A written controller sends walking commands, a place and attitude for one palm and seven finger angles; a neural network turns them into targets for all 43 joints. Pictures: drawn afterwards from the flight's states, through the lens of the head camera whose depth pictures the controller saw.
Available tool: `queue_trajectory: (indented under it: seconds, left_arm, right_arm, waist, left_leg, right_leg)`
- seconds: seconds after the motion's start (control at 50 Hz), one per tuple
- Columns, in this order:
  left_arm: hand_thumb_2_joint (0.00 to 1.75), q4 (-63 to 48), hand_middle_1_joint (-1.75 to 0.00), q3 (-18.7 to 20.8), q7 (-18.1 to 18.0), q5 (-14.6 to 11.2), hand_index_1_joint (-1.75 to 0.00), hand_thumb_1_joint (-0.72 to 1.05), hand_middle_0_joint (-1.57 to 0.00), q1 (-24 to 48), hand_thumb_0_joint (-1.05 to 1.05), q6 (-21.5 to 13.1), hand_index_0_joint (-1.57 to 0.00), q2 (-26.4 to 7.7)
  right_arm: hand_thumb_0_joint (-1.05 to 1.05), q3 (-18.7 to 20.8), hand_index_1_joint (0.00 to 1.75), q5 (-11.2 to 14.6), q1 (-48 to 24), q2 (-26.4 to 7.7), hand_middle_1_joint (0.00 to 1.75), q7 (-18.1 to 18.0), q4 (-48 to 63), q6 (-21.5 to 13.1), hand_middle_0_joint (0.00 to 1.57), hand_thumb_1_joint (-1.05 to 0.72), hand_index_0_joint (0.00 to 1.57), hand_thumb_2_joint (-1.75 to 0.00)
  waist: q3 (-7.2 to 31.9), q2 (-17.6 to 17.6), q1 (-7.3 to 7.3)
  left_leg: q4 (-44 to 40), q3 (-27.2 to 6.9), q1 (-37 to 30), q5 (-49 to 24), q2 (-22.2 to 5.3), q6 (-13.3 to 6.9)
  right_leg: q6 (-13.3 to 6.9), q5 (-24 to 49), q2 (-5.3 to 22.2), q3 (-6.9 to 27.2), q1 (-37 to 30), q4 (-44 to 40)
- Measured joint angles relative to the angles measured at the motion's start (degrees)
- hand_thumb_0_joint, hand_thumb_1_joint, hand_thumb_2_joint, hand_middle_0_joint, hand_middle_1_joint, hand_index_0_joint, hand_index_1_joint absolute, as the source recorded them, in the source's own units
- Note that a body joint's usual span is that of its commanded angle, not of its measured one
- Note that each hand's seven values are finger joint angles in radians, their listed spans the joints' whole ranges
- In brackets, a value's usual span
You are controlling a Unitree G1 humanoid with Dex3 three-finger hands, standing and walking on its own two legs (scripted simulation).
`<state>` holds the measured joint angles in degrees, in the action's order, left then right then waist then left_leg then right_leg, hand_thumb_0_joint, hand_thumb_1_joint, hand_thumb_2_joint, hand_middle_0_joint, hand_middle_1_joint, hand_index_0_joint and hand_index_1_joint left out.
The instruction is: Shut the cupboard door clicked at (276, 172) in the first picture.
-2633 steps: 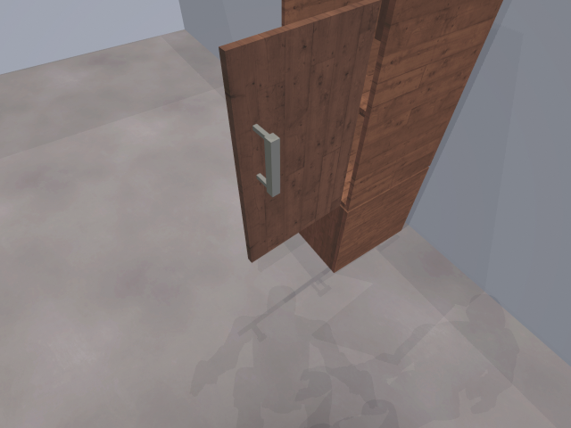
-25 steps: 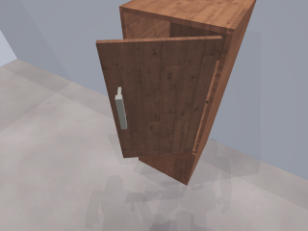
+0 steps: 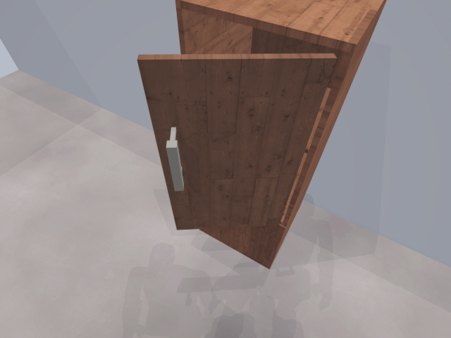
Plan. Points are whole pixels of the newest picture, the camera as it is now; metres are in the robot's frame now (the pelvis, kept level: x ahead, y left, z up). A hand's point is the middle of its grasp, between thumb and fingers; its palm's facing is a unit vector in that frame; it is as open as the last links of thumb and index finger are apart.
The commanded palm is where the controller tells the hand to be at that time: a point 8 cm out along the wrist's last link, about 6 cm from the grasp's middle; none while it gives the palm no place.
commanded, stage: look again from close up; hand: left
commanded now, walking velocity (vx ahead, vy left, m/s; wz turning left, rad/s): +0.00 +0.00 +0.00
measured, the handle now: (176, 160) +0.46 +0.15 +0.03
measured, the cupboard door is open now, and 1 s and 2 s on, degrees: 34 34 34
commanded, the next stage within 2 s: raise the hand and make a fist in 0.28 s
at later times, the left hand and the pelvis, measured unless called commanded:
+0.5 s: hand (122, 315) +0.17 +0.20 -0.08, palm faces +0.28 -0.93 -0.23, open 7.3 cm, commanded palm +0.12 +0.23 -0.06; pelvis +0.02 -0.02 -0.02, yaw +3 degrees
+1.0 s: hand (140, 319) +0.16 +0.16 -0.03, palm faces +0.10 -0.99 -0.05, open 5.2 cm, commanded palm +0.12 +0.21 -0.03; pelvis -0.05 -0.06 -0.10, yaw +3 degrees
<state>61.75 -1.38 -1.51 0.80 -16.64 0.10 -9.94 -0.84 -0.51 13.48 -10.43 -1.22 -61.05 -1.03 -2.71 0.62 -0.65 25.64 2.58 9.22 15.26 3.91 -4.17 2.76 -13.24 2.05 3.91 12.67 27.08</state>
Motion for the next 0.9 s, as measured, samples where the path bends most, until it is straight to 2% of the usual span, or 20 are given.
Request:
queue_trajectory:
  seconds: [0.4,0.42,0.44,0.48,0.5,0.54,0.58,0.6,0.64,0.66,0.7,0.74,0.8,0.86,0.9]
  left_arm:
    - [0.90,-1.61,-0.29,0.64,-0.41,-0.07,-0.30,0.91,-0.20,4.90,0.00,-0.67,-0.21,-2.38]
    - [0.90,-10.93,-0.29,5.08,0.02,-0.53,-0.30,0.91,-0.20,2.72,0.01,2.76,-0.21,-1.97]
    - [0.90,-21.96,-0.30,6.46,-1.34,-2.04,-0.30,0.90,-0.20,-0.33,0.01,2.91,-0.21,-2.35]
    - [0.90,-40.94,-0.30,6.65,-4.25,-5.75,-0.31,0.91,-0.21,-6.35,0.02,-0.04,-0.21,-3.25]
    - [0.90,-47.15,-0.31,6.77,-4.66,-7.11,-0.31,0.91,-0.21,-7.61,0.02,-2.17,-0.22,-3.31]
    - [0.90,-54.35,-0.32,7.81,-2.96,-9.44,-0.33,0.91,-0.22,-7.83,0.02,-8.53,-0.23,-2.43]
    - [0.90,-56.08,-0.34,9.99,1.85,-11.91,-0.35,0.91,-0.24,-7.24,0.01,-17.36,-0.25,-1.05]
    - [0.90,-55.70,-0.36,11.26,5.12,-13.20,-0.36,0.91,-0.25,-6.87,0.01,-22.00,-0.26,-0.27]
    - [0.90,-54.41,-0.38,12.99,12.63,-15.53,-0.39,0.91,-0.28,-6.77,0.01,-29.99,-0.28,0.41]
    - [0.90,-54.09,-0.40,13.35,15.93,-16.44,-0.41,0.91,-0.29,-7.55,0.01,-32.42,-0.30,0.21]
    - [0.90,-53.74,-0.43,13.52,20.17,-17.81,-0.44,0.91,-0.32,-9.21,0.00,-33.32,-0.33,0.24]
    - [0.90,-53.69,-0.47,13.82,20.99,-18.60,-0.48,0.90,-0.36,-10.48,0.01,-31.19,-0.37,0.47]
    - [0.90,-55.50,-0.53,14.47,18.51,-18.52,-0.54,0.90,-0.41,-12.29,0.01,-28.47,-0.42,0.76]
    - [0.90,-59.32,-0.59,14.27,15.96,-18.02,-0.59,0.90,-0.47,-12.38,0.02,-29.21,-0.47,0.59]
    - [0.90,-61.74,-0.63,13.61,15.89,-17.78,-0.63,0.90,-0.50,-10.96,0.02,-30.07,-0.51,-0.13]
  right_arm:
    - [0.00,0.10,0.30,-0.07,-2.28,-0.98,0.30,-0.16,-0.73,-0.04,0.20,-0.90,0.20,-0.90]
    - [0.00,0.23,0.30,0.15,-1.40,-0.96,0.30,-0.84,1.61,-1.40,0.20,-0.90,0.20,-0.90]
    - [0.01,-0.09,0.30,1.41,0.24,-1.01,0.30,-2.24,4.41,-4.41,0.20,-0.90,0.20,-0.90]
    - [0.01,0.36,0.30,2.84,3.40,-1.25,0.30,-3.12,8.90,-10.26,0.20,-0.90,0.20,-0.90]
    - [0.01,1.22,0.30,2.77,4.68,-1.38,0.30,-2.54,10.88,-12.34,0.20,-0.90,0.20,-0.90]
    - [0.01,2.69,0.30,1.93,5.94,-1.87,0.30,-1.07,14.71,-15.13,0.20,-0.90,0.20,-0.90]
    - [0.01,3.38,0.30,1.28,4.87,-2.47,0.30,0.34,17.72,-16.20,0.20,-0.90,0.20,-0.90]
    - [0.01,3.55,0.30,0.94,3.17,-2.74,0.30,0.94,18.80,-16.21,0.20,-0.90,0.20,-0.90]
    - [0.01,3.75,0.30,0.28,-0.32,-2.82,0.30,1.56,20.93,-15.96,0.20,-0.90,0.20,-0.90]
    - [0.01,3.88,0.30,0.32,-1.26,-2.57,0.30,1.70,22.31,-15.76,0.20,-0.90,0.20,-0.90]
    - [0.01,4.12,0.30,0.80,-2.56,-2.85,0.30,1.52,25.83,-15.38,0.20,-0.90,0.20,-0.90]
    - [0.01,4.28,0.30,1.00,-3.96,-3.30,0.30,0.93,28.67,-15.06,0.20,-0.90,0.20,-0.90]
    - [0.01,3.99,0.30,0.89,-4.58,-3.88,0.30,-0.02,31.26,-14.85,0.20,-0.90,0.20,-0.90]
    - [0.01,2.94,0.30,0.68,-4.85,-4.05,0.30,-0.90,31.81,-15.00,0.20,-0.90,0.20,-0.90]
    - [0.01,1.84,0.30,0.61,-4.80,-3.84,0.30,-1.47,31.55,-14.98,0.20,-0.90,0.20,-0.90]
  waist:
    - [0.27,0.13,0.53]
    - [-0.87,0.30,0.83]
    - [-1.41,0.67,0.95]
    - [-0.18,1.39,1.42]
    - [1.13,1.49,1.57]
    - [4.64,1.30,1.96]
    - [8.65,1.10,2.05]
    - [9.82,0.70,1.88]
    - [10.49,0.49,1.34]
    - [11.36,1.16,0.88]
    - [12.45,1.16,0.19]
    - [11.70,1.03,-0.50]
    - [11.53,0.73,-1.90]
    - [10.82,0.07,-2.89]
    - [10.57,-0.32,-3.13]
  left_leg:
    - [0.37,-1.09,-1.04,1.73,-1.32,1.31]
    - [2.38,-1.45,-0.16,2.36,-1.46,1.49]
    - [4.73,-1.81,1.04,3.38,-1.42,1.62]
    - [8.79,-2.15,3.00,5.65,-0.46,1.82]
    - [10.50,-2.37,4.26,6.58,0.19,1.90]
    - [15.06,-2.58,9.05,8.47,1.27,2.18]
    - [21.07,-1.77,16.29,10.85,1.47,2.65]
    - [24.31,-1.35,20.07,11.90,0.84,2.74]
    - [30.50,-1.75,26.27,10.94,-0.28,3.54]
    - [32.83,-1.76,28.90,12.34,-0.45,3.90]
    - [35.76,-2.28,32.89,16.25,-1.02,3.93]
    - [38.84,-2.89,36.10,16.56,-1.19,3.99]
    - [41.55,-4.26,39.40,16.99,-1.43,4.55]
    - [43.26,-5.91,41.35,16.76,-1.64,4.96]
    - [43.93,-6.78,42.36,16.41,-1.77,5.08]
  right_leg:
    - [-1.09,-1.64,-1.22,-1.17,-1.58,-0.36]
    - [-1.52,-1.95,-1.33,-1.89,-0.46,2.19]
    - [-1.91,-2.91,-1.18,-2.98,2.16,8.11]
    - [-2.72,-4.33,-0.20,-4.74,7.71,23.16]
    - [-3.03,-5.41,0.20,-5.44,9.57,26.42]
    - [-4.09,-7.25,0.48,-6.45,12.56,24.91]
    - [-4.67,-14.89,0.37,-5.72,15.73,23.59]
    - [-4.77,-16.25,-0.33,-5.32,19.36,25.77]
    - [-4.83,-12.95,-1.80,-5.06,26.34,31.69]
    - [-5.19,-14.24,-2.30,-4.66,28.77,33.25]
    - [-5.95,-17.25,-3.13,-5.01,33.09,36.27]
    - [-6.40,-16.93,-3.21,-5.83,35.89,38.76]
    - [-6.83,-17.01,-3.34,-7.35,38.53,40.57]
    - [-7.34,-16.56,-3.48,-9.09,39.49,40.91]
    - [-7.52,-16.06,-3.59,-9.99,39.99,40.85]
